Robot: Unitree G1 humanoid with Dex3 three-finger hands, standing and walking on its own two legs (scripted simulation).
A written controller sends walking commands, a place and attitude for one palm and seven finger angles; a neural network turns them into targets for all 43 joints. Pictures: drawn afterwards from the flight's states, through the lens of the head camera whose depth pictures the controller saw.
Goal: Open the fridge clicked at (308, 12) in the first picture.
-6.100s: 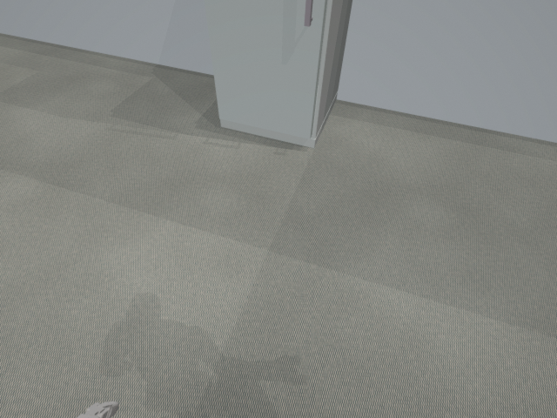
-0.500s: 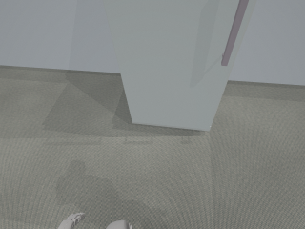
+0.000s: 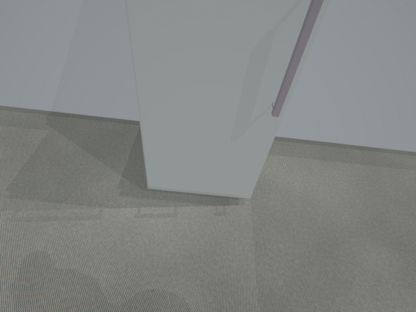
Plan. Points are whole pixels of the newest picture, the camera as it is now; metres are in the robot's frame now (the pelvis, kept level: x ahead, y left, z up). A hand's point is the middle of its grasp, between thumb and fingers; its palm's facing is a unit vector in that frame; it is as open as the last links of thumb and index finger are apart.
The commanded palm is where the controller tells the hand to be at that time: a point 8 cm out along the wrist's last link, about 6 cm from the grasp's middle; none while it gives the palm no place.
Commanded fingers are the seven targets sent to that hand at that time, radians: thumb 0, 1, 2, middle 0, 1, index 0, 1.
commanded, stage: take the last steps up to it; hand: right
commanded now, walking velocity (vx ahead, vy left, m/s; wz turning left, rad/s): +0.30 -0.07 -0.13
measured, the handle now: (293, 58) +0.82 -0.21 +0.14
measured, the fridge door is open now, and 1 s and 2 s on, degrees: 0 0 0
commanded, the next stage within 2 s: come to a stop and stand still in 0.90 s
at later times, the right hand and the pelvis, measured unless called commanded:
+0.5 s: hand out of the picture +0.06 -0.27 -0.19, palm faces +0.12 +0.98 -0.16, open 7.4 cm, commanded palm none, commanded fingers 0.00 -0.90 -0.90 0.20 0.30 0.20 0.30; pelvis +0.13 -0.10 -0.01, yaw -2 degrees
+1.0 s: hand (290, 223) +0.42 -0.24 -0.17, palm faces +0.00 +0.98 -0.19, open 7.3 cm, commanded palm none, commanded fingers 0.00 -0.90 -0.90 0.20 0.30 0.20 0.30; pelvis +0.31 -0.07 -0.02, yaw -1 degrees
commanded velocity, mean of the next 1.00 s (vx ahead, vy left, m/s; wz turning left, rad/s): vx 0.25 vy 0.01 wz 0.02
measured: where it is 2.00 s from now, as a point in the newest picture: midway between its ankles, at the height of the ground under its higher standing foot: (211, 305)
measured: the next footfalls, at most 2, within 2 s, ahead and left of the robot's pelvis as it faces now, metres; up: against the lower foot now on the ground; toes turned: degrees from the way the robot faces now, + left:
right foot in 0.34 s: +0.18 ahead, -0.19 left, +0.00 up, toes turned -12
left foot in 0.90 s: +0.41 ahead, +0.03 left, +0.00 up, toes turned +7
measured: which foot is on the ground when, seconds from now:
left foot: down 0.00-0.36, up 0.38-0.88, down 0.90-1.00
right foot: up 0.00-0.32, down 0.34-0.92, up 0.94-1.00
